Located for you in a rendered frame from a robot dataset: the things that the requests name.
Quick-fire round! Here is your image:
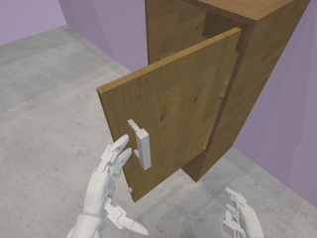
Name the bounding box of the handle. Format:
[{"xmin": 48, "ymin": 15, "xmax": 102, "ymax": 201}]
[{"xmin": 127, "ymin": 119, "xmax": 152, "ymax": 170}]

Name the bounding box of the left robot hand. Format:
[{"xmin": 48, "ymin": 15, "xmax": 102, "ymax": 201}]
[{"xmin": 82, "ymin": 134, "xmax": 149, "ymax": 237}]

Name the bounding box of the left robot forearm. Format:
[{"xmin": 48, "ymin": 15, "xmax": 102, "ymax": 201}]
[{"xmin": 65, "ymin": 213, "xmax": 106, "ymax": 238}]

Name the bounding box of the cupboard door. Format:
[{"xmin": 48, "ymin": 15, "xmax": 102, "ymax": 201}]
[{"xmin": 96, "ymin": 27, "xmax": 242, "ymax": 202}]

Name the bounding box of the right robot hand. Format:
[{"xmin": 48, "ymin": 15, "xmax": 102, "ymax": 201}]
[{"xmin": 223, "ymin": 188, "xmax": 264, "ymax": 238}]

